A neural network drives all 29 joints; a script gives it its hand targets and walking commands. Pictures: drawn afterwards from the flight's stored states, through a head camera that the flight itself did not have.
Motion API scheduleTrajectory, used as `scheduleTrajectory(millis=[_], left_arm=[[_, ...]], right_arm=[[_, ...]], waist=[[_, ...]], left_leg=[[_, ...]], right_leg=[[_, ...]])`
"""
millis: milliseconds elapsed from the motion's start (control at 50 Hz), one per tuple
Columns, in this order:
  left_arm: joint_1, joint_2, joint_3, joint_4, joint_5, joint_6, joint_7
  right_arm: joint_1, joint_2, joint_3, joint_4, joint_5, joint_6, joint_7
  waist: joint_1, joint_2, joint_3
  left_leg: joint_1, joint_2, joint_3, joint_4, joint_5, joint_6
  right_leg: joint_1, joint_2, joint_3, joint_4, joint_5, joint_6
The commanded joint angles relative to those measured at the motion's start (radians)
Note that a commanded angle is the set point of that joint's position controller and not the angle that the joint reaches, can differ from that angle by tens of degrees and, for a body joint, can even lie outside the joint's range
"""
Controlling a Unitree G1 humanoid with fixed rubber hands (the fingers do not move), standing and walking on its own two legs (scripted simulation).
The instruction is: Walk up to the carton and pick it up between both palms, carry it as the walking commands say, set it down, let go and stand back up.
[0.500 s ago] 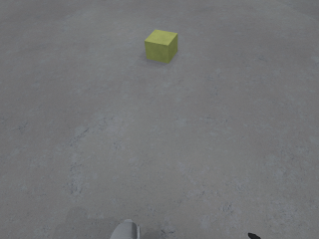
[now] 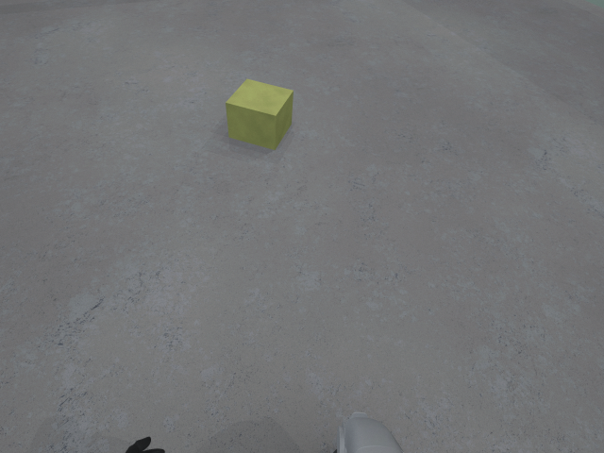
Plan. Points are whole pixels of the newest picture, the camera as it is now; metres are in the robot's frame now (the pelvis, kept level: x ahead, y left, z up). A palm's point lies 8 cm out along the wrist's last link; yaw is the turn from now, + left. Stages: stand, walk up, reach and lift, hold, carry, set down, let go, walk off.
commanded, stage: walk up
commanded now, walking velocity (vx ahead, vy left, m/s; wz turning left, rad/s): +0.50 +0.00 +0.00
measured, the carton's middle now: (260, 114) +1.80 +0.01 -0.68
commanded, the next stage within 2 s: none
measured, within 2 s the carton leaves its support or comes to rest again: neither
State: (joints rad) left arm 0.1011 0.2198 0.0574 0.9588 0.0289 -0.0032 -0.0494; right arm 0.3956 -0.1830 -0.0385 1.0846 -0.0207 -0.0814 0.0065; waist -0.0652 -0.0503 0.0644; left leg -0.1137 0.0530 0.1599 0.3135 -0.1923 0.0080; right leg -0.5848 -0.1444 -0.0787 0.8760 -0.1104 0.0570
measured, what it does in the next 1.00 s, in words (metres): walks ahead: right foot, then left foot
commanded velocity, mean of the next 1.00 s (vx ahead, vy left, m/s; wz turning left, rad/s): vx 0.50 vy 0.03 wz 0.00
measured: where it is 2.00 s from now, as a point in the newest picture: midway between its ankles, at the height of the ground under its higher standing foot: (275, 260)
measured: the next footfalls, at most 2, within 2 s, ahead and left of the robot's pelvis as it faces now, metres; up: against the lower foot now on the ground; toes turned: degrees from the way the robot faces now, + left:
right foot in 0.18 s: +0.23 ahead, -0.18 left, +0.00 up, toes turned -10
left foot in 0.60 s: +0.44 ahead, +0.13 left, +0.00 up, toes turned +10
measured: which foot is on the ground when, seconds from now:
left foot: down 0.00-0.18, up 0.20-0.58, down 0.60-1.00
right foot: up 0.00-0.16, down 0.18-0.60, up 0.62-1.00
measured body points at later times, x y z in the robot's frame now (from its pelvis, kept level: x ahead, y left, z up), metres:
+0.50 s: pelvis +0.24 -0.04 -0.01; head +0.27 -0.06 +0.44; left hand +0.17 +0.22 -0.14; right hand +0.37 -0.27 -0.16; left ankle +0.34 +0.13 -0.71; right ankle +0.19 -0.17 -0.75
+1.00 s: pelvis +0.48 -0.03 -0.01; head +0.50 -0.03 +0.44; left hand +0.66 +0.19 -0.13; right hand +0.37 -0.27 -0.15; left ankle +0.40 +0.13 -0.75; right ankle +0.60 -0.18 -0.73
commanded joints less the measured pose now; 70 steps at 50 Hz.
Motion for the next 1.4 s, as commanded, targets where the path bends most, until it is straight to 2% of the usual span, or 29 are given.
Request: scheduleTrajectory(millis=[0, 20, 60, 140, 160, 180, 200, 260, 340, 400, 500, 540, 580, 600, 620, 680, 720, 780, 840, 880, 1000, 1020, 1040, 1060, 1080, 1120, 1240, 1280, 1380], left_arm=[[-0.024, 0.034, -0.006, -0.068, -0.004, -0.013, -0.013], [-0.052, 0.038, -0.002, -0.072, -0.009, -0.016, -0.021], [-0.136, 0.034, 0.001, -0.088, -0.002, -0.021, -0.006], [0.085, 0.058, 0.02, -0.022, 0.006, -0.06, 0.02], [0.257, 0.158, 0.047, 0.037, 0.014, -0.071, 0.035], [0.411, 0.29, 0.065, 0.069, 0.021, -0.074, 0.047], [0.455, 0.331, 0.063, 0.104, -0.002, -0.06, 0.061], [0.136, 0.11, 0.03, 0.021, 0.001, -0.083, 0.045], [0.233, 0.111, 0.021, 0.087, -0.006, -0.093, 0.055], [0.227, 0.11, 0.033, 0.053, 0.0, -0.089, 0.047], [0.317, 0.132, 0.028, 0.092, -0.004, -0.079, 0.042], [0.274, 0.121, 0.02, 0.083, -0.008, -0.073, 0.042], [0.285, 0.102, 0.003, 0.071, -0.014, -0.071, 0.042], [0.281, 0.034, -0.002, 0.025, -0.022, -0.078, 0.042], [0.237, 0.057, 0.005, -0.014, -0.014, -0.084, 0.046], [0.225, 0.06, 0.004, 0.035, -0.015, -0.074, 0.047], [0.257, 0.027, 0.0, 0.047, -0.003, -0.048, 0.03], [0.148, 0.015, -0.005, -0.002, -0.002, -0.021, 0.002], [0.049, 0.025, 0.0, -0.029, -0.007, -0.014, -0.006], [-0.021, 0.026, -0.007, -0.064, -0.009, -0.023, -0.018], [0.098, 0.082, 0.022, 0.002, 0.005, -0.054, 0.011], [0.2, 0.128, 0.037, 0.038, 0.007, -0.064, 0.025], [0.366, 0.274, 0.063, 0.068, 0.009, -0.068, 0.047], [0.398, 0.291, 0.06, 0.091, -0.001, -0.062, 0.046], [0.308, 0.241, 0.045, 0.075, -0.01, -0.063, 0.047], [0.147, 0.132, 0.021, 0.067, -0.012, -0.076, 0.051], [0.259, 0.125, 0.028, 0.087, -0.003, -0.093, 0.052], [0.309, 0.11, 0.02, 0.098, 0.006, -0.092, 0.053], [0.311, 0.11, 0.019, 0.1, -0.003, -0.082, 0.045]], right_arm=[[-0.045, -0.153, -0.021, -0.067, -0.001, -0.017, -0.002], [-0.032, -0.167, -0.035, -0.064, -0.006, -0.015, 0.002], [0.074, -0.159, -0.036, -0.021, -0.003, -0.003, -0.001], [0.051, -0.181, -0.027, -0.003, 0.001, 0.016, -0.006], [0.022, -0.163, -0.017, -0.03, 0.0, 0.008, -0.006], [0.012, -0.084, -0.002, -0.075, -0.006, 0.007, -0.008], [-0.015, -0.135, -0.019, -0.093, -0.013, 0.017, -0.002], [-0.034, -0.057, -0.018, -0.086, 0.005, 0.023, 0.017], [-0.082, -0.067, -0.029, -0.112, -0.014, 0.061, 0.028], [-0.16, -0.013, -0.002, -0.142, -0.006, 0.072, 0.055], [-0.364, -0.066, 0.007, -0.183, 0.001, 0.061, 0.069], [-0.313, -0.083, 0.006, -0.17, -0.004, 0.039, 0.058], [-0.044, -0.17, -0.033, -0.079, -0.014, 0.015, 0.037], [0.137, -0.294, -0.068, -0.042, -0.031, 0.006, 0.014], [0.214, -0.36, -0.078, -0.023, -0.018, 0.008, 0.0], [0.023, -0.243, -0.063, -0.064, -0.007, -0.001, -0.009], [-0.067, -0.145, -0.038, -0.09, -0.013, -0.007, -0.007], [-0.049, -0.116, -0.037, -0.072, -0.012, -0.023, -0.004], [-0.053, -0.148, -0.034, -0.064, -0.009, -0.018, -0.004], [-0.069, -0.165, -0.046, -0.049, -0.004, -0.02, 0.0], [0.007, -0.178, -0.039, -0.006, -0.007, 0.014, 0.001], [0.047, -0.139, -0.028, -0.003, -0.009, 0.015, -0.003], [0.0, -0.04, -0.01, -0.069, 0.003, 0.009, -0.005], [-0.019, -0.073, -0.007, -0.086, -0.018, 0.012, -0.01], [-0.051, -0.094, -0.022, -0.073, -0.018, 0.021, -0.007], [-0.037, -0.066, -0.029, -0.074, -0.008, 0.03, 0.013], [-0.169, -0.069, -0.026, -0.121, -0.007, 0.076, 0.041], [-0.252, -0.054, -0.02, -0.144, -0.006, 0.074, 0.049], [-0.365, -0.05, -0.004, -0.172, 0.004, 0.053, 0.063]], waist=[[0.035, 0.265, 0.052], [0.03, 0.336, 0.056], [-0.02, 0.219, 0.044], [0.085, 0.108, -0.06], [0.165, -0.05, -0.145], [0.233, -0.271, -0.222], [0.197, -0.07, -0.257], [0.075, -0.116, -0.038], [0.074, -0.022, -0.028], [0.09, -0.183, 0.059], [0.136, -0.145, 0.078], [0.074, -0.178, 0.005], [-0.039, 0.024, -0.183], [-0.116, 0.306, -0.274], [-0.141, 0.437, -0.355], [-0.043, 0.117, -0.156], [0.041, 0.196, -0.055], [0.051, 0.299, 0.018], [0.035, 0.228, 0.036], [0.043, 0.347, 0.042], [0.096, 0.17, -0.057], [0.154, -0.027, -0.111], [0.242, -0.514, -0.174], [0.215, -0.316, -0.207], [0.164, -0.07, -0.063], [0.075, 0.008, 0.006], [0.096, -0.17, -0.015], [0.114, -0.109, 0.045], [0.1, -0.16, 0.024]], left_leg=[[-0.092, 0.209, -0.127, -0.233, -0.126, 0.057], [-0.097, 0.209, -0.099, -0.234, -0.124, 0.056], [0.019, 0.231, -0.12, -0.19, -0.092, 0.089], [-0.119, 0.168, -0.087, 0.148, -0.004, 0.067], [-0.255, 0.103, -0.018, 0.426, -0.019, 0.019], [-0.591, -0.038, 0.017, 0.799, -0.347, -0.024], [-0.634, 0.036, -0.172, 0.982, -0.305, -0.008], [-0.491, 0.142, -0.177, 0.862, -0.086, -0.028], [-0.468, 0.134, -0.178, 0.772, -0.044, -0.048], [-0.425, 0.101, -0.097, 0.521, 0.002, -0.051], [-0.321, 0.055, -0.015, 0.268, 0.072, -0.06], [-0.18, 0.047, -0.018, 0.202, 0.106, -0.039], [0.239, 0.053, -0.031, 0.166, -0.033, -0.02], [0.379, 0.34, -0.431, 0.031, -0.287, 0.066], [0.479, 0.444, -0.62, -0.083, -0.255, 0.133], [0.238, 0.405, -0.509, -0.052, 0.019, 0.159], [0.016, 0.347, -0.353, -0.084, 0.062, 0.103], [-0.068, 0.305, -0.286, -0.174, -0.095, 0.085], [-0.116, 0.292, -0.209, -0.192, -0.067, 0.088], [-0.106, 0.227, -0.12, -0.22, -0.098, 0.058], [-0.137, 0.16, -0.036, 0.115, -0.08, 0.045], [-0.285, 0.114, -0.009, 0.379, -0.087, 0.025], [-0.561, -0.001, 0.019, 0.78, -0.405, -0.02], [-0.608, 0.032, -0.106, 0.977, -0.384, -0.017], [-0.571, 0.111, -0.168, 0.975, -0.203, -0.03], [-0.506, 0.147, -0.2, 0.915, -0.069, -0.032], [-0.471, 0.101, -0.116, 0.652, -0.017, -0.055], [-0.499, 0.086, -0.087, 0.579, 0.025, -0.061], [-0.247, 0.033, 0.0, 0.278, 0.02, -0.052]], right_leg=[[0.081, 0.012, -0.008, -0.165, 0.033, 0.004], [0.122, 0.019, -0.032, -0.203, 0.028, -0.011], [0.107, 0.046, -0.079, -0.247, -0.082, -0.016], [0.51, 0.084, -0.101, -0.449, -0.098, -0.02], [0.699, -0.038, 0.067, -0.486, -0.178, -0.063], [0.886, -0.352, 0.541, -0.641, -0.311, -0.161], [0.817, -0.459, 0.737, -0.681, -0.33, -0.227], [0.472, -0.236, 0.29, -0.691, -0.218, -0.173], [0.469, -0.253, 0.245, -0.672, 0.03, -0.193], [0.384, -0.156, 0.095, -0.713, -0.044, -0.125], [0.422, -0.153, 0.047, -0.72, 0.033, -0.12], [0.407, -0.118, 0.003, -0.65, -0.029, -0.113], [0.249, -0.022, -0.069, -0.267, -0.058, -0.097], [0.024, 0.073, -0.107, 0.111, -0.328, -0.058], [-0.133, 0.105, 0.005, 0.308, -0.458, -0.066], [-0.176, -0.017, 0.111, 0.396, -0.236, -0.046], [-0.072, -0.057, 0.095, 0.301, -0.175, -0.024], [-0.076, -0.036, 0.067, 0.127, -0.088, -0.016], [0.017, -0.015, 0.024, -0.072, -0.002, 0.002], [0.133, 0.003, -0.003, -0.224, -0.02, -0.01], [0.474, 0.066, -0.129, -0.358, -0.113, -0.004], [0.674, 0.031, -0.062, -0.403, -0.188, -0.021], [0.782, -0.293, 0.401, -0.634, -0.346, -0.113], [0.735, -0.404, 0.669, -0.741, -0.441, -0.208], [0.536, -0.395, 0.582, -0.72, -0.396, -0.167], [0.428, -0.294, 0.365, -0.716, -0.17, -0.179], [0.46, -0.189, 0.134, -0.693, 0.022, -0.136], [0.467, -0.21, 0.142, -0.711, 0.082, -0.148], [0.392, -0.133, 0.016, -0.722, -0.149, -0.138]])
